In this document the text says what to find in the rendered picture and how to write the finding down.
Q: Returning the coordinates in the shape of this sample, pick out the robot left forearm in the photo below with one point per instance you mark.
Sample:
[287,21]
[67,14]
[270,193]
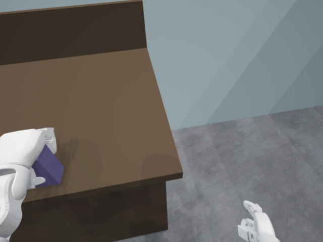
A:
[14,180]

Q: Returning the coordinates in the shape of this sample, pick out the sponge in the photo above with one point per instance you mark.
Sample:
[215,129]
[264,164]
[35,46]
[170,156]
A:
[48,167]

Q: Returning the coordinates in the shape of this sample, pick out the table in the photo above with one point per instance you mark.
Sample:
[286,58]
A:
[85,71]

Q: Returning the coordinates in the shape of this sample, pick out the left robot hand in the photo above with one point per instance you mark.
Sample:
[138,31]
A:
[24,147]

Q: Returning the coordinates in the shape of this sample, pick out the right robot hand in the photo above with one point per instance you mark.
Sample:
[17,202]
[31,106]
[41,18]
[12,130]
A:
[249,229]

